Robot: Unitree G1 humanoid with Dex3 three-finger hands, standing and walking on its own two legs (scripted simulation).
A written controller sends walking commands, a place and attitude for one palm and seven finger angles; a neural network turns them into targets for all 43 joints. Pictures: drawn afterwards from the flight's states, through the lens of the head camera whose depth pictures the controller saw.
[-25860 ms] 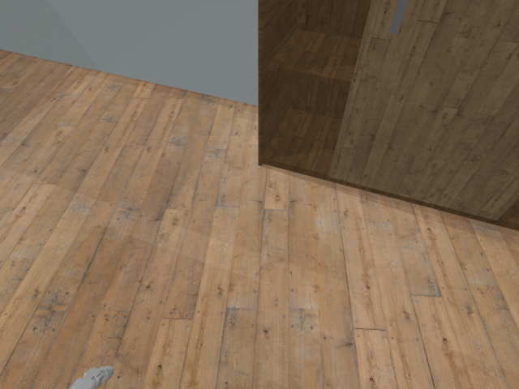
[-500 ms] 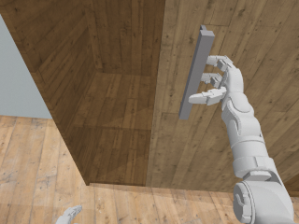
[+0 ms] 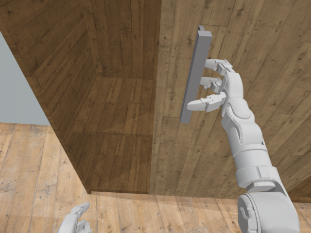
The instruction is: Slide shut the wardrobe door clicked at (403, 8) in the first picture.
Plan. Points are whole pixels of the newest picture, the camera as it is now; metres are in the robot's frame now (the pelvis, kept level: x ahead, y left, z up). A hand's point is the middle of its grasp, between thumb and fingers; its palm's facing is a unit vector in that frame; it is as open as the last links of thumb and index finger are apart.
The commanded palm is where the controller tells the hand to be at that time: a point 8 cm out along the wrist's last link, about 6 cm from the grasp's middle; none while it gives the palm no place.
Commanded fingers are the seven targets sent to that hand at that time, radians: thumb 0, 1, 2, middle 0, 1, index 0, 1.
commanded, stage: slide the fingers in behind the handle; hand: right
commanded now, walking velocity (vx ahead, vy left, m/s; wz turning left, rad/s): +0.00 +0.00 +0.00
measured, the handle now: (191, 80) +0.47 -0.05 +0.18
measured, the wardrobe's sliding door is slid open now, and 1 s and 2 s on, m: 0.38 0.38 0.38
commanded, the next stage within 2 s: grip the handle and tug to test in 1.20 s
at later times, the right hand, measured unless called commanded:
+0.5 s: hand (196, 88) +0.41 -0.06 +0.20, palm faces -0.05 +1.00 +0.02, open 14.0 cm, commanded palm +0.39 -0.10 +0.19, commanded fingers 0.00 0.50 -0.30 0.30 1.20 0.30 1.20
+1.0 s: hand (192, 87) +0.42 -0.05 +0.19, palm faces -0.03 +1.00 +0.01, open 14.0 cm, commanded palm +0.40 -0.10 +0.19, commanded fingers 0.00 0.50 -0.30 0.30 1.20 0.30 1.20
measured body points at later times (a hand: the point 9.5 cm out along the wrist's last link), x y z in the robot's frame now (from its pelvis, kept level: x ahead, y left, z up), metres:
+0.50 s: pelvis +0.00 +0.01 +0.00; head -0.01 +0.02 +0.45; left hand +0.14 +0.24 -0.11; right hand +0.41 -0.11 +0.20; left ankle -0.02 +0.08 -0.74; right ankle +0.03 -0.07 -0.74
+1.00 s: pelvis +0.00 +0.02 +0.00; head -0.01 +0.04 +0.45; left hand +0.13 +0.26 -0.12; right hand +0.42 -0.10 +0.19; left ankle -0.02 +0.08 -0.74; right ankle +0.03 -0.07 -0.74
